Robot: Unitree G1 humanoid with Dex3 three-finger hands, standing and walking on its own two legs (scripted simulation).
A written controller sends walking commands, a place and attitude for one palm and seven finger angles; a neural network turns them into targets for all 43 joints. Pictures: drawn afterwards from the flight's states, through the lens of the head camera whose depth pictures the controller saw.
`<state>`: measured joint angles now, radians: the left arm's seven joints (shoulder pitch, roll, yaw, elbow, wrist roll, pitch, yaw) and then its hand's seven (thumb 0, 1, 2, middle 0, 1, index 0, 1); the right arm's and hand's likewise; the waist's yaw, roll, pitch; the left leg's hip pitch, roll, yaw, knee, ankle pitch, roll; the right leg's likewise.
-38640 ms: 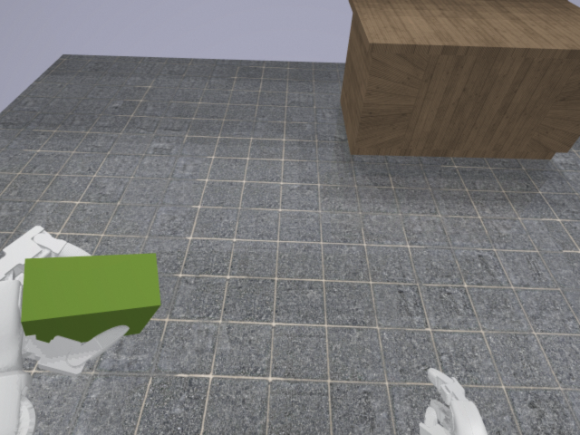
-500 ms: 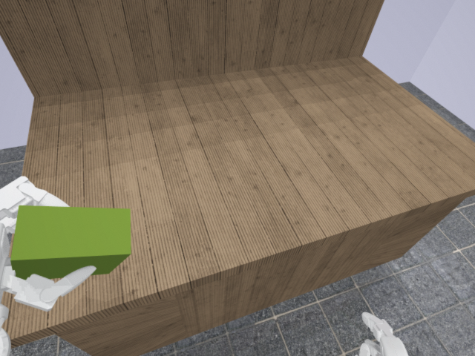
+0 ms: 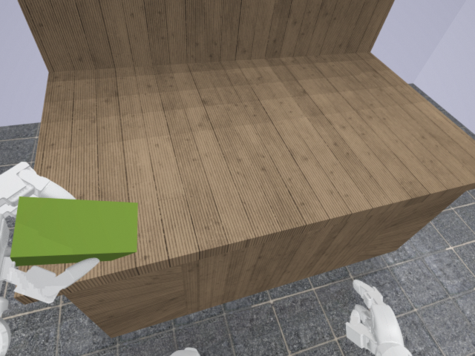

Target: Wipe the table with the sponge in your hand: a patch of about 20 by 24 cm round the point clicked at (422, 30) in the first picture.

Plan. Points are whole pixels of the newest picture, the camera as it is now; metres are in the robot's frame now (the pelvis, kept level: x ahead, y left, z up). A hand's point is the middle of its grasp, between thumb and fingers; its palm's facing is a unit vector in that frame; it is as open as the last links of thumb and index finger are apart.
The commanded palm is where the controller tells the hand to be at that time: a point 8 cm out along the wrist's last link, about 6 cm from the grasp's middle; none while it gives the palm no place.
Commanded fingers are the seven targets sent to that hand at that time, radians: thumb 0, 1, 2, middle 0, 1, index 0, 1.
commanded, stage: step back with the hand held close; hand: left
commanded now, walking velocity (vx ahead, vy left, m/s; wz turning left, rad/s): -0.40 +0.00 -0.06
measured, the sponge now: (90, 235) +0.23 +0.21 +0.15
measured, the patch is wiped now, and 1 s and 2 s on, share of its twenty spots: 1.00 1.00 1.00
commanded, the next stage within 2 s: stop stepping back and stand still in 0.42 s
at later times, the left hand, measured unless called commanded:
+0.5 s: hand out of the picture +0.08 +0.24 +0.18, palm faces +0.33 -0.87 -0.36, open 9.9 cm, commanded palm +0.02 +0.29 +0.20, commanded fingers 0.00 0.10 1.30 -1.20 -1.60 -1.20 -1.60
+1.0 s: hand out of the picture -0.11 +0.25 +0.17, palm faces +0.37 -0.88 -0.28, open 9.9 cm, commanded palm -0.17 +0.28 +0.20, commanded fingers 0.00 0.10 1.30 -1.20 -1.60 -1.20 -1.60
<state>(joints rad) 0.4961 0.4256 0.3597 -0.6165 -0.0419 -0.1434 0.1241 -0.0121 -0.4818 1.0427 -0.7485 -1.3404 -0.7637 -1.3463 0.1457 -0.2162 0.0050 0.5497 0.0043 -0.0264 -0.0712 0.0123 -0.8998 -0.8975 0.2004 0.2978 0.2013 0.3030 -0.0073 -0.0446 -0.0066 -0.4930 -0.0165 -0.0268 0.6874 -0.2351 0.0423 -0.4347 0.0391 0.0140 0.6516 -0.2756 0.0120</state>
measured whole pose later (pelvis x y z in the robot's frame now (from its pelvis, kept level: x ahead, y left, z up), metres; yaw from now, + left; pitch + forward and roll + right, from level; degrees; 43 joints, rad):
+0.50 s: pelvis -0.14 +0.01 -0.01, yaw +0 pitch +2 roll -1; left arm 0.46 0.46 0.39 -0.62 -0.05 -0.18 0.13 -0.01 -0.48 1.04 -0.75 -1.34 -0.76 -1.35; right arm 0.19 -0.21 0.00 0.56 0.02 -0.05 -0.06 0.01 -0.90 -0.90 0.20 0.30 0.20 0.30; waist -0.05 -0.10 -0.02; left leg -0.44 0.01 0.01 0.72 -0.30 0.03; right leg -0.50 -0.01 0.05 0.72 -0.29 0.03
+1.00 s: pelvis -0.33 +0.00 -0.01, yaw +0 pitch +2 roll -2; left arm 0.40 0.39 0.34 -0.48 -0.04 -0.12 0.09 -0.01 -0.48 1.04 -0.75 -1.34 -0.76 -1.35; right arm 0.28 -0.21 0.04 0.61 0.05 -0.09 -0.03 0.01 -0.90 -0.90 0.20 0.30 0.20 0.30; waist -0.02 -0.07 -0.15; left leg -0.44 0.03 0.02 1.00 -0.39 0.07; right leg -0.48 0.01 -0.08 0.70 -0.25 -0.03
